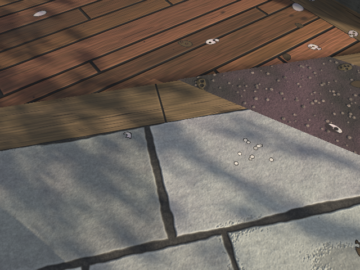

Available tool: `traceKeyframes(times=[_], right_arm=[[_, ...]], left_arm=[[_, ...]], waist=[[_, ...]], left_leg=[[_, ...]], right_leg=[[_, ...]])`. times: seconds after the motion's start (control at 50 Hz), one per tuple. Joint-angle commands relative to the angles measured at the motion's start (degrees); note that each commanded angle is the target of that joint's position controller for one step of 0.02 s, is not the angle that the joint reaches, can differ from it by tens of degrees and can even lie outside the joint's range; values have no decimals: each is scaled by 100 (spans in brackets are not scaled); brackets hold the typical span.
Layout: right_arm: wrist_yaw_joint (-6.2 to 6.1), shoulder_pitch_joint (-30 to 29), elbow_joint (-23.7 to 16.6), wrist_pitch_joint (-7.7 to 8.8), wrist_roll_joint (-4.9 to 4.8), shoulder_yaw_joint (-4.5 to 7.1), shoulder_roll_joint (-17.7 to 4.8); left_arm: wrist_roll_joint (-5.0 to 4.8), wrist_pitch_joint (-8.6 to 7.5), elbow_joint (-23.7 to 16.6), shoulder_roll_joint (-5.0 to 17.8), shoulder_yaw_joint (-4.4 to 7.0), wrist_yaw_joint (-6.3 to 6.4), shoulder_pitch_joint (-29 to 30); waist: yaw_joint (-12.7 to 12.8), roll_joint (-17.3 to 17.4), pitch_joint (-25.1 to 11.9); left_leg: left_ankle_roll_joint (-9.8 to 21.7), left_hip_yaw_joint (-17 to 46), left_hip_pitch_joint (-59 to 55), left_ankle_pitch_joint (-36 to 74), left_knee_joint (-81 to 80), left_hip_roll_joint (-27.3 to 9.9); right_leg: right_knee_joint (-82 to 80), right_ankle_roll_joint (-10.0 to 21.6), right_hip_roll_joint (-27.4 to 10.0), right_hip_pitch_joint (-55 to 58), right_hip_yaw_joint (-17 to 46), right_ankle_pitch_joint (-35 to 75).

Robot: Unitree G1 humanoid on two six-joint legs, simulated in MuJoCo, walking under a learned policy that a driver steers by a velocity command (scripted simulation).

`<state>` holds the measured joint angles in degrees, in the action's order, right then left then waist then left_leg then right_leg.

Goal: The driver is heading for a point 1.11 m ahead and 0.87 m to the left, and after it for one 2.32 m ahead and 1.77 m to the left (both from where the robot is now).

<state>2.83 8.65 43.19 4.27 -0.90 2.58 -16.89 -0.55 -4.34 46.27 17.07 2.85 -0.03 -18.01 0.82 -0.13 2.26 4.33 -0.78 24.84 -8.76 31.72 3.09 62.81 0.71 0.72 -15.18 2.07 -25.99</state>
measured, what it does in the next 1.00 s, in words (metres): walks ahead, turning left: right foot, then left foot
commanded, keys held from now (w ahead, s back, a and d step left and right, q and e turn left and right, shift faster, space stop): w+q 1.00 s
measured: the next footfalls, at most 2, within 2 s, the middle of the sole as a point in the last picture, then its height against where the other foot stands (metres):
right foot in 0.40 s outside the picture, level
left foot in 0.90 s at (123, 236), level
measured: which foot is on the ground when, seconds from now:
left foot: down 0.00-0.40, up 0.42-0.88, down 0.90-1.00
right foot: up 0.00-0.38, down 0.40-0.92, up 0.94-1.00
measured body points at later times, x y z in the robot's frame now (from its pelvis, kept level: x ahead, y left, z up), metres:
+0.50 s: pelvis +0.29 -0.03 +0.01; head +0.31 -0.03 +0.46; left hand +0.40 +0.27 -0.07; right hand +0.42 -0.29 -0.11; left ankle +0.14 +0.07 -0.64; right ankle +0.37 -0.12 -0.73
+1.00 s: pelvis +0.51 +0.12 +0.00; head +0.55 +0.15 +0.44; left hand +0.41 +0.40 -0.13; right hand +0.82 +0.01 -0.08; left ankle +0.54 +0.22 -0.73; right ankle +0.47 -0.09 -0.63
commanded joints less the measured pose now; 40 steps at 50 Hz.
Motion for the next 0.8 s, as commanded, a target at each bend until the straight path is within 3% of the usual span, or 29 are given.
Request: traceKeyframes(times=[0.02,0.04,0.1,0.14,0.22,0.3,0.34,0.36,0.38,0.4,0.42,0.44,0.46,0.48,0.5,0.54,0.6,0.72,0.8], right_arm=[[-82,584,-276,14,87,219,-788],[-100,480,-341,12,128,187,-692],[-179,517,-377,20,59,226,-770],[-255,674,-338,15,26,282,-912],[-354,1025,-242,-69,-40,321,-968],[-398,1348,-160,-174,-80,335,-932],[-417,1292,-191,-213,-57,358,-945],[-415,1205,-224,-232,-50,351,-896],[-399,1161,-277,-229,-25,291,-721],[-372,1147,-396,-206,56,163,-382],[-364,1917,-585,-148,-78,44,-20],[-380,1892,-476,-137,-135,132,-578],[-379,1326,-518,-162,-114,237,-911],[-387,1023,-575,-188,-64,251,-880],[-366,821,-652,-193,-12,266,-818],[-296,841,-718,-250,-76,261,-605],[-257,615,-895,-324,-56,205,-361],[-94,-192,-1132,-244,-41,116,-212],[31,-751,-1396,-241,-59,115,-238]], left_arm=[[55,-294,-705,764,163,11,516],[110,-262,-709,724,175,21,433],[148,-139,-741,533,147,56,396],[151,-112,-868,431,105,77,816],[95,-185,-1049,259,32,3,1648],[12,-273,-1173,441,87,-89,2032],[-7,-324,-1143,585,149,-109,1872],[-9,-349,-1056,653,195,-98,1552],[36,-372,-929,814,281,-59,1016],[128,-380,-847,1117,370,-5,167],[160,-276,-645,1548,487,-13,-321],[37,-242,-668,1058,387,-52,-271],[32,-218,-723,714,291,-35,-36],[80,-191,-737,610,241,-30,240],[95,-171,-689,471,198,-29,419],[128,-189,-611,384,168,-16,550],[76,-240,-459,550,235,-15,540],[55,-168,-240,842,301,21,449],[-49,-57,-47,1046,357,27,140]], waist=[[-311,176,-478],[-152,305,-471],[-26,413,-386],[-136,369,-233],[-441,467,-157],[-514,522,-175],[-360,674,-207],[-162,737,-298],[111,684,-644],[481,158,-1434],[177,-1683,-2144],[276,-1401,-1817],[416,-838,-1084],[339,-476,-682],[256,-441,-369],[72,-694,-218],[23,-546,-89],[259,-305,50],[378,-296,221]], left_leg=[[1110,2713,-2273,-251,-1744,-1592],[1108,2525,-1931,149,-1855,-1443],[1203,2054,-1397,796,-2055,-1279],[1115,1803,-1202,919,-2108,-1150],[801,1560,-945,587,-1962,-856],[698,2110,-1470,295,-1490,-1048],[604,2424,-1707,387,-1145,-1156],[520,2458,-1684,524,-889,-1096],[356,2300,-1502,730,-290,-824],[153,1844,-864,131,1203,-480],[-212,1034,1130,-2298,2995,302],[-284,1104,1896,-2459,3831,-162],[-324,1053,2086,-1921,4076,-354],[-381,884,1948,-1492,4027,-540],[-415,858,1869,-1209,3795,-678],[-439,756,1502,-946,3545,-885],[-530,637,1626,-666,3092,-985],[-468,283,1399,905,1332,-914],[-240,-16,1294,753,623,-777]], right_leg=[[325,54,-549,-2480,335,698],[90,8,-609,-2151,360,850],[-593,-238,-585,-1969,229,1071],[-1357,-379,-522,-2026,193,1746],[-2843,-476,-199,-1435,139,3048],[-3484,-397,-53,-1194,317,2912],[-3636,-252,-55,-921,347,2440],[-3817,-124,-58,-478,268,2345],[-3945,73,-204,417,289,2308],[-3791,445,-1121,1847,1110,1949],[-4159,1351,-2356,3653,3571,787],[-4465,1336,-2482,3472,4175,-335],[-4554,1090,-2213,2822,3312,-196],[-4636,950,-1965,2187,2563,576],[-4769,914,-1749,1702,2040,1198],[-5047,863,-1507,1153,1331,1734],[-5345,1024,-1557,957,731,2312],[-5398,872,-1414,1150,-476,3114],[-5206,715,-1604,1692,-828,3519]])
Velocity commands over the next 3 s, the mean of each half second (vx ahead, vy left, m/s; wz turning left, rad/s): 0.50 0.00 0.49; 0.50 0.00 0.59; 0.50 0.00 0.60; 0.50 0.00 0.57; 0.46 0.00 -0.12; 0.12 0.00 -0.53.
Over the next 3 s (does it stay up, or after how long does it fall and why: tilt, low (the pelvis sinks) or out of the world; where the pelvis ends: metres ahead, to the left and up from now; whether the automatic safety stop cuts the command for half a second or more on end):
stays up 1.05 0.89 0.00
